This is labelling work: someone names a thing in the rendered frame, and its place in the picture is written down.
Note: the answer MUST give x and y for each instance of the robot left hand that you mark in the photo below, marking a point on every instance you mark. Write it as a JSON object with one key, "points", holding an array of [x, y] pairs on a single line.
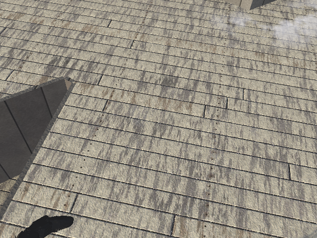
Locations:
{"points": [[45, 225]]}

